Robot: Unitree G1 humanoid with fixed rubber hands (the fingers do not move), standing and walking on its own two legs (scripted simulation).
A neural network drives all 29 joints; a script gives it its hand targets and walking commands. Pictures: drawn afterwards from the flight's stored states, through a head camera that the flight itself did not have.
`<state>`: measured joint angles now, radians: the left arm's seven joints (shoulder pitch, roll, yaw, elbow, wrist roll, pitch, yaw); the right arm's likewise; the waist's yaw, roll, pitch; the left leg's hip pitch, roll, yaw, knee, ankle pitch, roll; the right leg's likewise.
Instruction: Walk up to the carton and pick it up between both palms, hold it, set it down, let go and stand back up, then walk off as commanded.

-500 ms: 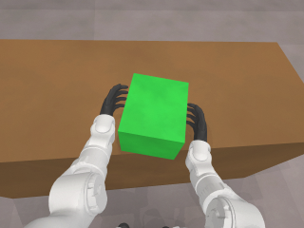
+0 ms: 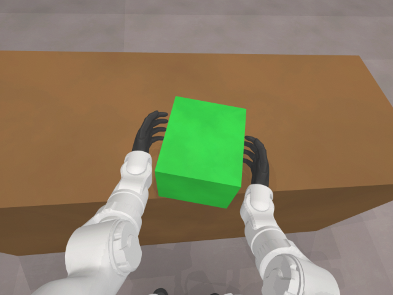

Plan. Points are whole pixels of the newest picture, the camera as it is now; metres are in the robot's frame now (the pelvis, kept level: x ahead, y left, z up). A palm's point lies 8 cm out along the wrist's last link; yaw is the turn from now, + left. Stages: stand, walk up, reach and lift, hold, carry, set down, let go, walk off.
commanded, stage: reach and lift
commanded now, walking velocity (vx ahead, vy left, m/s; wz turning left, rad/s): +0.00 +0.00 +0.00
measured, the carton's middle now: (201, 153) +0.42 -0.05 -0.03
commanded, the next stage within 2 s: none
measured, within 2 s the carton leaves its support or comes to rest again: leaves its support in 1.16 s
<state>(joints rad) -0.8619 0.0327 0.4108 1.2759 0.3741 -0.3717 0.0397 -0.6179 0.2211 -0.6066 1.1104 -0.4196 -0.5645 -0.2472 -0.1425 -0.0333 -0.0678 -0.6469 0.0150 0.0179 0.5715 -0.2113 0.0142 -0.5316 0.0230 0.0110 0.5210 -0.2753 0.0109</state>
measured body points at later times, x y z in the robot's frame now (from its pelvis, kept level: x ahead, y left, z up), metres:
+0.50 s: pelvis +0.00 +0.00 +0.00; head +0.11 +0.03 +0.44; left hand +0.44 +0.08 +0.00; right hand +0.35 -0.16 -0.01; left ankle +0.03 +0.10 -0.73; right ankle -0.03 -0.13 -0.73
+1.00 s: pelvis -0.01 +0.00 +0.00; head +0.10 +0.03 +0.44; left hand +0.44 +0.08 +0.00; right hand +0.34 -0.16 -0.01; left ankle +0.03 +0.10 -0.73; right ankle -0.03 -0.13 -0.73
